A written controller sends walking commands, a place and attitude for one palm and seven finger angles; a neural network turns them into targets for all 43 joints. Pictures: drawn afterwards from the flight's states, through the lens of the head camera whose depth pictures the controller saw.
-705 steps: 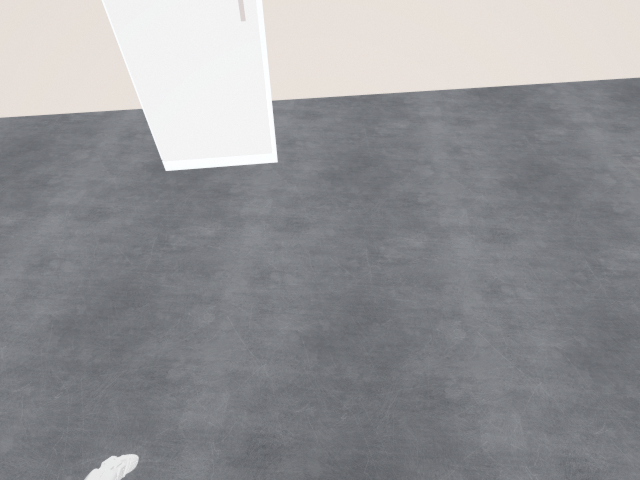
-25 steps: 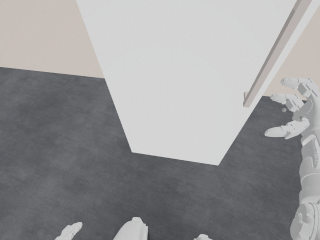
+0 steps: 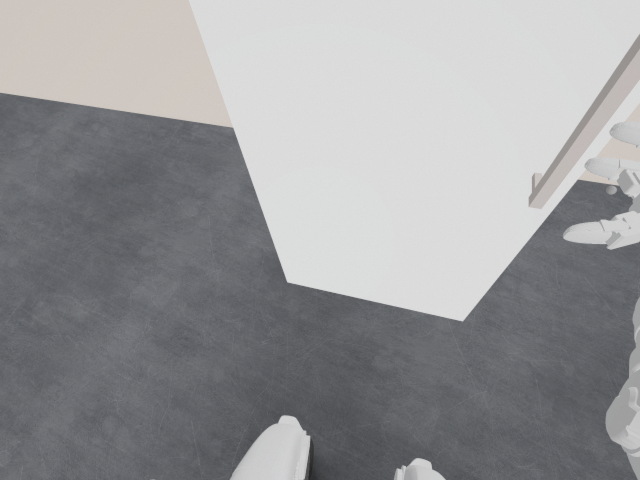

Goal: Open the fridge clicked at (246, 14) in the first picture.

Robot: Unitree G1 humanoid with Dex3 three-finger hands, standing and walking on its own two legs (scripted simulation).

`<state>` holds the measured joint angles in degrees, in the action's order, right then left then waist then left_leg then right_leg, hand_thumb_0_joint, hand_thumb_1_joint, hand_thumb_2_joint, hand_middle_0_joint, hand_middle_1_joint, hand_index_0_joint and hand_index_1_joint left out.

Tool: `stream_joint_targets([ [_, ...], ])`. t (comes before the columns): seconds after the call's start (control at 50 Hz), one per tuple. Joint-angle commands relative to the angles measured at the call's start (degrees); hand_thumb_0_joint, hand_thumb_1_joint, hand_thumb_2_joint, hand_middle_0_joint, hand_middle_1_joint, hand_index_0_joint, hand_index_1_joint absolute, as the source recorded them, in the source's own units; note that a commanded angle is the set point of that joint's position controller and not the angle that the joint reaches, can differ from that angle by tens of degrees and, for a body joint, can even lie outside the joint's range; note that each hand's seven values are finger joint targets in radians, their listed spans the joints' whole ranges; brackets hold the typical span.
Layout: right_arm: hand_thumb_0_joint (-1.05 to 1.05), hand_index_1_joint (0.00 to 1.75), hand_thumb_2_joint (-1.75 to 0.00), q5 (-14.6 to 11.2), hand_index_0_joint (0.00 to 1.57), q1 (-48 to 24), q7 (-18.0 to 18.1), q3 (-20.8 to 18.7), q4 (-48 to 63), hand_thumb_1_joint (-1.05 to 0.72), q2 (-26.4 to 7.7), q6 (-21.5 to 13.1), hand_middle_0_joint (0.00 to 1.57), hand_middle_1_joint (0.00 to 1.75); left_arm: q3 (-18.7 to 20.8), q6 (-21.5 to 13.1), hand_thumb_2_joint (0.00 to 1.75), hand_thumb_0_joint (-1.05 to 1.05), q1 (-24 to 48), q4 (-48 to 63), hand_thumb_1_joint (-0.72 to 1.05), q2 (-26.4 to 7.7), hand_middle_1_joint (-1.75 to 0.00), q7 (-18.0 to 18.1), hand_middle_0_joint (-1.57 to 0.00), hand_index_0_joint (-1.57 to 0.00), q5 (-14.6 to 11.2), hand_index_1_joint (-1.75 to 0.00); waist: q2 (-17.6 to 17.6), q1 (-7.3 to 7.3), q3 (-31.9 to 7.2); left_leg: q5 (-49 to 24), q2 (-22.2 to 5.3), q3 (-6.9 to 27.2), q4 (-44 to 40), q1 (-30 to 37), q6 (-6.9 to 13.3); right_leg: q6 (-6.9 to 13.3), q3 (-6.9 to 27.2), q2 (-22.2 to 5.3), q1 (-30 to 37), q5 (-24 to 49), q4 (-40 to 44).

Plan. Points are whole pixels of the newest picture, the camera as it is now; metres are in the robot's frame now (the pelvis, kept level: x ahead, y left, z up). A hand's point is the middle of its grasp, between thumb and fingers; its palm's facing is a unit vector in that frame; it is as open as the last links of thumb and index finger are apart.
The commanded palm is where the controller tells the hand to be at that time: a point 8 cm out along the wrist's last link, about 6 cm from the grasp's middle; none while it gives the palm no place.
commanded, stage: move the hooked fingers beside the handle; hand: right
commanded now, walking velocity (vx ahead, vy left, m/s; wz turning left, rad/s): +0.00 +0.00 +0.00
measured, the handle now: (607, 88) +0.53 -0.20 +0.17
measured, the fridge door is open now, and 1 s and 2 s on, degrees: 0 0 0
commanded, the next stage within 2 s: feel for the door with the fingertips in 0.58 s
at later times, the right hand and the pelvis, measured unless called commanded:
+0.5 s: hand (622, 200) +0.46 -0.26 +0.08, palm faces +0.06 +1.00 +0.02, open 14.0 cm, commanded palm +0.44 -0.31 +0.09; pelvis +0.01 -0.01 +0.00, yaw -1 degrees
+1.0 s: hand (586, 195) +0.46 -0.22 +0.09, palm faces +0.04 +1.00 +0.02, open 14.0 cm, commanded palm +0.43 -0.26 +0.09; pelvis +0.00 +0.00 +0.00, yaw -1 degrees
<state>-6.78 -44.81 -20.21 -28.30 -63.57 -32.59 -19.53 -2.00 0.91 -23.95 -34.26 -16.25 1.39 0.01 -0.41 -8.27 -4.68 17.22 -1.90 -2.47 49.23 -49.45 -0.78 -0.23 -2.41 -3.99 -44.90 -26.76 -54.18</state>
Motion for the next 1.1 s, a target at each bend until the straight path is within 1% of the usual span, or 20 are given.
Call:
stream_joint_targets([
  [0.0,0.0,1.2,-0.3,-2.3,0.3,-22.1,0.0,-2.2,16.8,0.5,-16.9,-5.5,0.3,1.2,4.0,-1.0,0.9,0.0,-6.3,4.5,0.9,-10.0,-0.3,0.9,-0.2,-0.2,0.3,-0.3,8.1,2.65,-28.1,-14.6,3.2,1.3,-2.9,21.6,2.4,0.8,2.0,2.6,10.5,20.4,8.0],
  [0.04,0.0,1.2,-0.3,-2.7,0.3,-21.1,-0.2,-0.3,15.7,0.5,-14.2,-4.9,0.3,1.2,3.8,-0.9,0.9,0.0,-5.7,4.3,0.9,-9.7,-0.3,0.9,-0.2,-0.2,0.1,-0.3,7.7,1.98,-26.0,-13.7,3.2,1.1,-3.4,20.9,2.2,0.8,1.8,2.7,10.0,19.1,8.3],
  [0.08,0.0,1.2,-0.3,-2.7,0.3,-21.3,-0.3,-0.9,13.3,0.5,-15.1,-4.1,0.3,1.2,3.7,-0.9,0.9,0.0,-5.8,4.1,0.9,-10.0,-0.3,1.2,-0.2,-0.2,0.0,-0.3,5.4,1.46,-22.6,-12.7,3.2,1.2,-4.0,20.7,2.3,1.2,1.8,2.7,7.7,17.0,8.5],
  [0.12,0.0,1.2,-0.3,-1.7,0.3,-23.0,-0.3,-0.4,12.5,0.5,-15.9,-3.6,0.3,1.2,3.5,-0.8,0.9,0.0,-5.8,3.8,0.9,-10.0,-0.3,1.3,-0.2,-0.2,0.1,-0.3,5.9,1.08,-21.9,-11.4,2.9,1.3,-4.0,20.1,2.2,1.2,1.9,2.8,6.6,15.0,8.7],
  [0.16,0.0,1.2,-0.3,-1.5,0.3,-22.8,-0.3,-0.6,13.8,0.5,-16.4,-4.0,0.3,1.2,3.4,-0.8,0.9,0.0,-5.6,4.1,0.9,-9.9,-0.3,1.3,-0.2,-0.2,0.1,-0.3,7.8,1.63,-23.0,-12.7,2.9,1.2,-3.5,20.2,2.5,0.9,2.1,2.9,7.9,17.2,8.6],
  [0.2,0.0,1.2,-0.3,-2.6,0.3,-21.5,-0.6,-1.0,16.2,0.5,-15.4,-5.0,0.3,1.2,3.8,-0.9,0.9,0.0,-5.8,4.5,0.9,-9.7,-0.3,1.2,-0.2,-0.2,0.3,-0.3,8.2,2.34,-27.6,-15.9,3.1,1.1,-2.7,21.2,2.5,0.7,2.2,2.7,11.4,22.4,7.7],
  [0.24,0.0,1.2,-0.3,-3.1,0.3,-21.2,-1.2,0.8,15.0,0.5,-13.0,-4.8,0.3,1.2,3.6,-1.0,0.9,0.0,-5.2,4.3,0.9,-9.5,-0.3,1.0,-0.2,-0.2,0.2,-0.3,8.4,1.87,-25.2,-15.0,3.1,0.6,-2.7,19.5,2.5,0.4,2.3,2.5,11.2,22.0,7.7],
  [0.32,0.0,1.2,-0.3,-3.1,0.3,-20.1,-1.6,1.0,12.4,0.5,-12.5,-3.4,0.3,1.2,3.6,-0.7,0.9,0.0,-5.1,4.4,0.9,-9.8,-0.3,1.0,-0.2,-0.2,0.1,-0.3,5.9,1.68,-22.4,-14.3,3.0,0.3,-2.8,18.7,2.4,0.5,2.4,2.5,9.2,20.7,7.9],
  [0.42,0.0,1.2,-0.3,-3.4,0.3,-21.4,-0.9,0.4,16.5,0.5,-12.8,-4.2,0.3,1.2,3.7,-0.7,0.9,0.0,-4.8,4.8,0.9,-9.6,-0.3,0.9,-0.2,-0.2,0.2,-0.3,8.1,2.18,-25.9,-15.9,3.1,0.4,-1.9,18.7,2.5,0.2,2.7,2.4,11.8,24.2,6.9],
  [0.52,0.0,1.2,-0.3,-2.5,0.3,-21.9,-0.3,0.2,15.1,0.5,-13.8,-4.1,0.3,1.2,3.5,-0.7,0.9,0.0,-4.6,4.6,0.9,-9.6,-0.3,1.0,-0.2,-0.2,0.3,-0.3,7.0,2.02,-24.8,-14.7,3.0,0.3,-1.8,18.9,2.5,0.2,2.9,2.5,10.1,21.9,7.1],
  [0.56,0.0,1.2,-0.3,-2.3,0.3,-22.1,-0.2,1.1,18.5,0.5,-12.9,-4.4,0.3,1.2,3.7,-0.8,0.9,0.0,-4.5,4.8,0.9,-9.4,-0.3,0.8,-0.2,-0.2,0.2,-0.3,10.8,2.51,-27.2,-15.5,2.9,0.3,-1.6,18.5,2.6,-0.1,3.1,2.5,13.1,25.1,7.0],
  [0.6,0.0,1.2,-0.3,-3.0,0.3,-20.5,-0.2,1.1,19.0,0.5,-12.2,-4.0,0.3,1.2,3.8,-0.8,0.9,0.0,-4.7,4.7,0.9,-9.4,-0.3,0.6,-0.2,-0.2,0.2,-0.3,10.2,2.51,-28.1,-16.6,3.2,-0.1,-1.6,17.9,2.6,-0.6,3.5,2.0,15.1,29.0,6.6],
  [0.62,0.0,1.2,-0.3,-3.5,0.3,-20.2,-0.3,2.1,17.7,0.5,-10.5,-3.5,0.3,1.2,3.8,-0.8,0.9,0.0,-4.6,4.5,0.9,-9.3,-0.3,0.5,-0.2,-0.2,0.1,-0.3,9.3,2.02,-26.4,-16.0,3.3,-0.2,-2.0,17.5,2.5,-0.5,3.3,2.0,14.4,27.6,6.8],
  [0.64,0.0,1.2,-0.3,-3.8,0.3,-19.3,-0.2,1.3,17.2,0.5,-11.1,-3.2,0.3,1.2,3.9,-0.8,0.9,0.0,-4.7,4.5,0.9,-9.5,-0.3,0.5,-0.2,-0.2,0.1,-0.3,6.3,2.16,-25.9,-15.8,3.3,-0.1,-2.2,18.8,2.4,-0.2,3.1,2.1,12.4,25.4,7.1],
  [0.68,0.0,1.2,-0.3,-3.9,0.3,-17.8,0.0,0.2,16.6,0.5,-11.6,-2.8,0.3,1.2,3.7,-0.8,0.9,0.0,-4.5,5.2,0.9,-9.5,-0.3,0.6,-0.2,-0.2,0.2,-0.3,5.5,2.65,-24.9,-16.4,3.3,0.1,-2.4,20.8,2.6,0.3,2.6,2.5,10.1,23.7,7.5],
  [0.74,0.0,1.2,-0.3,-3.2,0.3,-18.1,0.4,3.1,17.0,0.5,-8.7,-2.7,0.3,1.2,3.7,-0.9,0.9,0.0,-4.1,5.3,0.9,-9.1,-0.3,0.5,-0.2,-0.2,0.1,-0.3,6.4,2.24,-23.3,-14.4,3.0,0.3,-2.9,20.0,2.4,0.4,2.2,2.7,9.3,20.1,8.2],
  [0.78,0.0,1.2,-0.3,-3.5,0.3,-19.0,1.1,2.9,17.8,0.5,-8.6,-3.2,0.3,1.2,3.8,-1.0,0.9,0.0,-4.3,5.3,0.9,-9.2,-0.3,0.6,-0.2,-0.2,0.1,-0.3,4.2,1.95,-22.8,-13.9,3.2,0.3,-3.2,20.2,2.6,0.6,2.5,2.7,9.0,19.4,8.2],
  [0.82,0.0,1.2,-0.3,-3.2,0.3,-21.7,1.7,5.0,18.6,0.5,-6.3,-3.7,0.3,1.2,3.7,-1.3,0.9,0.0,-4.1,4.9,0.9,-8.8,-0.3,0.6,-0.2,-0.2,0.2,-0.3,6.8,1.55,-23.3,-13.1,2.9,0.2,-3.1,19.2,2.5,0.4,2.6,2.8,10.2,18.8,8.4],
  [1.02,0.0,1.2,-0.3,-1.0,0.3,-22.0,7.0,5.8,18.0,0.5,-4.2,-4.6,0.3,1.2,3.7,-2.3,0.9,0.0,-4.1,4.1,0.9,-8.3,-0.3,0.1,-0.2,-0.2,0.6,-0.3,6.8,2.08,-24.4,-13.1,2.6,0.3,-3.0,19.6,2.4,0.2,2.5,3.1,10.5,18.6,8.6],
  [1.08,0.0,1.2,-0.3,0.3,0.3,-24.3,8.2,4.7,14.4,0.5,-6.5,-4.6,0.3,1.2,3.3,-2.2,0.9,0.0,-4.3,4.0,0.9,-8.6,-0.3,0.3,-0.2,-0.2,0.8,-0.3,2.8,1.13,-21.1,-11.2,2.6,0.7,-3.5,20.4,2.2,0.9,2.4,3.4,6.1,14.3,8.8],
])
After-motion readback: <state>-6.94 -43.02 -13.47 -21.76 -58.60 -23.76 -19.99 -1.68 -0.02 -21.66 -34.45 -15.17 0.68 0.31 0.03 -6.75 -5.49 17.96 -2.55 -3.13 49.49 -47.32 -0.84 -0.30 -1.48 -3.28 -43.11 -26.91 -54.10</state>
